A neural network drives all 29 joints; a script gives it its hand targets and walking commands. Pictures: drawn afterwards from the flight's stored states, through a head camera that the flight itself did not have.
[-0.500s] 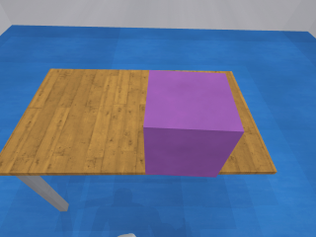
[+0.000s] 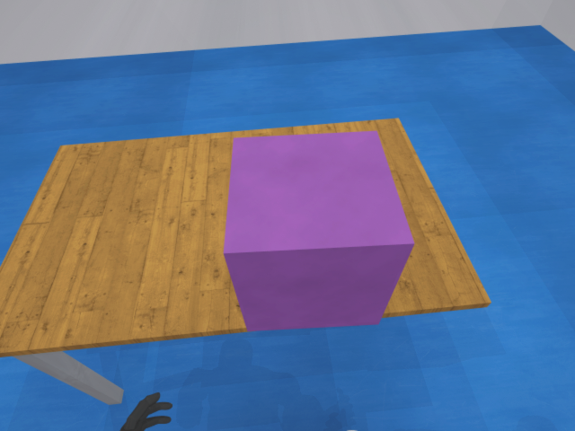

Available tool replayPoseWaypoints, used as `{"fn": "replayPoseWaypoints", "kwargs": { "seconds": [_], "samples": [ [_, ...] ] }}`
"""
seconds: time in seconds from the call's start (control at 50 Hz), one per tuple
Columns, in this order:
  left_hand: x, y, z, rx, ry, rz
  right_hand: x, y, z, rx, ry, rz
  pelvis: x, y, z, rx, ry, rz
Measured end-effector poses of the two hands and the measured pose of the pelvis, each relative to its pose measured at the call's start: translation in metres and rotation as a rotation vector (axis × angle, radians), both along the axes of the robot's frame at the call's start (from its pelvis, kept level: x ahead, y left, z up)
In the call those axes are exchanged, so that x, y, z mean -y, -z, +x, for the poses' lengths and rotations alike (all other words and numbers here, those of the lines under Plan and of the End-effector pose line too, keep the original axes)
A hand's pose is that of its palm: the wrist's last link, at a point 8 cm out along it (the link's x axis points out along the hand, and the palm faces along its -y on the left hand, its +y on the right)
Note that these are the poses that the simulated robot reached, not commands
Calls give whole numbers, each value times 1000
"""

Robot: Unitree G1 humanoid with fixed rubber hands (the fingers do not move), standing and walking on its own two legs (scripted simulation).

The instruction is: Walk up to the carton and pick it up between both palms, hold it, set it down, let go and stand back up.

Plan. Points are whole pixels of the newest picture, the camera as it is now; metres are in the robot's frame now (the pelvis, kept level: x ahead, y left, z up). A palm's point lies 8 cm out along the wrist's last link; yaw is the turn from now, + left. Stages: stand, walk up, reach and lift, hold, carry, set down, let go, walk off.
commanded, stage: walk up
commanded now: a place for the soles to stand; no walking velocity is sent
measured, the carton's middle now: (309, 235) +0.45 -0.02 -0.04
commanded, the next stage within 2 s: reach and lift in 2.00 s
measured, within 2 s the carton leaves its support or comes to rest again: neither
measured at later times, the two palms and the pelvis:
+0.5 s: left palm out of the picture +0.06 +0.25 -0.11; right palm out of the picture +0.05 -0.28 -0.09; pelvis -0.01 -0.01 +0.01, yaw +1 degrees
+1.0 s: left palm out of the picture +0.10 +0.24 -0.10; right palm out of the picture +0.11 -0.28 -0.09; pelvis +0.02 -0.02 +0.01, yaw +3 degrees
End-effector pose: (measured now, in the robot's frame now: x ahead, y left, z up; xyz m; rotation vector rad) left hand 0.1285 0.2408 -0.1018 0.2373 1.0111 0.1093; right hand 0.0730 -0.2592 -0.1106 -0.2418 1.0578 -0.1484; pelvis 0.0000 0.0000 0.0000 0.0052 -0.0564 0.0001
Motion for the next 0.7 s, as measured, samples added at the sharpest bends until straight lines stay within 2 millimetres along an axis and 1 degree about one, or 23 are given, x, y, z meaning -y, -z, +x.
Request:
{"fn": "replayPoseWaypoints", "kwargs": {
  "seconds": [0.08, 0.2, 0.34, 0.42, 0.5, 0.56, 0.62, 0.7],
  "samples": [
    [2, -4, 0, 28, -15, 0, 6, -1, 1, 12, -4, -3, 5, 0, -5, -9, -9, 5],
    [6, -5, -11, 28, -19, -31, 10, -12, -9, 21, -9, -9, 9, -6, -12, -6, -11, 15],
    [3, 2, -38, -18, -41, -48, 14, -19, -26, -3, -5, -23, 10, -10, -14, -17, -15, 8],
    [-2, 6, -56, -63, -63, -40, 17, -19, -30, -29, -5, -27, 11, -10, -12, -24, -19, 5],
    [-5, 7, -73, -111, -86, -26, 18, -17, -26, -45, -14, -23, 13, -11, -8, -32, -22, 3],
    [-6, 6, -80, -136, -100, -16, 17, -16, -19, -44, -24, -15, 14, -12, -4, -37, -25, 2],
    [-6, 5, -80, -146, -107, -12, 15, -15, -9, -33, -34, -8, 14, -12, 0, -40, -28, 1],
    [-4, 3, -70, -129, -105, -15, 11, -15, 5, -11, -47, -4, 14, -13, 5, -39, -29, 0]
  ]
}}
